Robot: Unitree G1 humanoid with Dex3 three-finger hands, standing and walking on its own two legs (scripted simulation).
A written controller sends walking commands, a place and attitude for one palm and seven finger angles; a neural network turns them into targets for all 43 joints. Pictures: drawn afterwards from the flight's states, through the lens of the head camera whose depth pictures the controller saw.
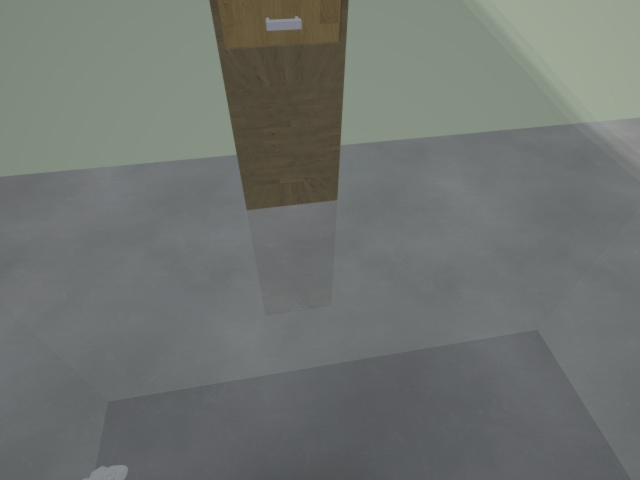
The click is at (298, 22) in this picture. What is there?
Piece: drawer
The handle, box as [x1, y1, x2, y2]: [266, 16, 301, 30]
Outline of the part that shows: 300,18 298,18 297,16 295,16 294,19 269,20 268,18 266,18 266,28 267,30 301,28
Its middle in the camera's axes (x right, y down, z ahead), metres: -0.12 -0.69 +1.22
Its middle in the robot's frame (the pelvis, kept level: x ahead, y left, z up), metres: +1.38 +0.19 +0.04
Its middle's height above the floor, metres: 0.81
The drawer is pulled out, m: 0.00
